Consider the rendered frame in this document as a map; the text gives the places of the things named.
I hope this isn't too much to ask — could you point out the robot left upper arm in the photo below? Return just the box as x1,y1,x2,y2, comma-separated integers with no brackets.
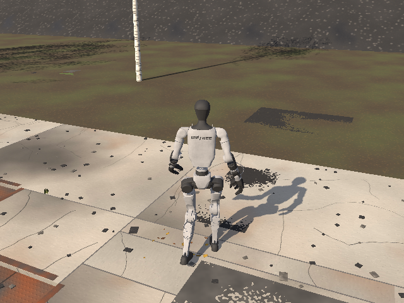
172,127,189,160

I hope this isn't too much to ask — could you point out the robot right upper arm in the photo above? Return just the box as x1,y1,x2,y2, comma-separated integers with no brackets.
215,128,233,163

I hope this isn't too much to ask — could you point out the right robot hand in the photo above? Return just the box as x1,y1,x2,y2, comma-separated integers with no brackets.
230,178,244,195

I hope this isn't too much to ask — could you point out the robot torso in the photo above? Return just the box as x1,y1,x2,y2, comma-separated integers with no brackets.
187,124,217,189

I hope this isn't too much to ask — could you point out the robot right foot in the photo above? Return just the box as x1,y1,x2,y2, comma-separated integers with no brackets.
210,236,218,252

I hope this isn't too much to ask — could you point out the left robot hand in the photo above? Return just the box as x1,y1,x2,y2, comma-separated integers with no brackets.
169,164,183,175

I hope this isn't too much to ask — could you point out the left robot forearm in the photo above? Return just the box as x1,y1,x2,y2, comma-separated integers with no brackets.
169,151,178,168

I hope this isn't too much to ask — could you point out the right robot forearm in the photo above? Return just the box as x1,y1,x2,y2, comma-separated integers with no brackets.
227,153,242,181

